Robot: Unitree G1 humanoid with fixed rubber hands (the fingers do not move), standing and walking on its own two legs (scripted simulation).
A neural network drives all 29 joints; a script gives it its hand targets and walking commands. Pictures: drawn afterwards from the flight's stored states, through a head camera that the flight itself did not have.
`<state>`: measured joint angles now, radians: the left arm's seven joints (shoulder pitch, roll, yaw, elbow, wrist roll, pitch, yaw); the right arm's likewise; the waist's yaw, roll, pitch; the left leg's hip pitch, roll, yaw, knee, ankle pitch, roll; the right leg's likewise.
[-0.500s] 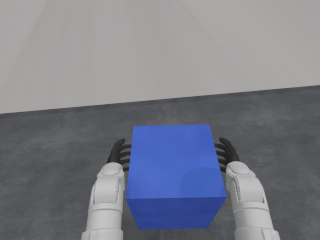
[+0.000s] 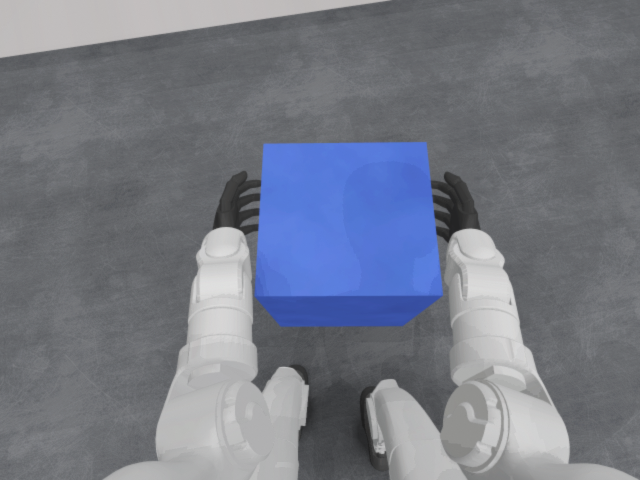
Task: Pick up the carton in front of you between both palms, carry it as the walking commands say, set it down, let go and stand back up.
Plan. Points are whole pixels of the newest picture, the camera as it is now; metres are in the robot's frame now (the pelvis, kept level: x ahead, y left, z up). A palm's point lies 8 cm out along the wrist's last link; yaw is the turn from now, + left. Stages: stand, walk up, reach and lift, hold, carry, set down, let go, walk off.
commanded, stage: set down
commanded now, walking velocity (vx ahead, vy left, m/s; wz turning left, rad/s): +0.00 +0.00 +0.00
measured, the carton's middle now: (342, 247) +0.40 +0.00 -0.13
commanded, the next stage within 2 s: none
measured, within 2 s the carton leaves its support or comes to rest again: neither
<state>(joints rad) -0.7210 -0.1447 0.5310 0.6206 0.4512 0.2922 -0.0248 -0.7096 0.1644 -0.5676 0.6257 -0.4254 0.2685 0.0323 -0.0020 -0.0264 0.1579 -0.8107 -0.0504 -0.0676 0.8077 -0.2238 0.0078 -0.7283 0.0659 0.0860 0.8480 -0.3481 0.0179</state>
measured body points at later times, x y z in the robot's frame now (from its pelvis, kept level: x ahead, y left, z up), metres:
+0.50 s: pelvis +0.00 +0.00 -0.13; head +0.25 +0.02 +0.25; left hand +0.46 +0.17 -0.22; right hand +0.46 -0.13 -0.21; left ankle +0.09 +0.11 -0.69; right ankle +0.04 -0.13 -0.69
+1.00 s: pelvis -0.03 +0.00 -0.25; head +0.29 +0.03 +0.06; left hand +0.49 +0.19 -0.38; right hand +0.50 -0.11 -0.37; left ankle +0.09 +0.11 -0.69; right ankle +0.04 -0.13 -0.69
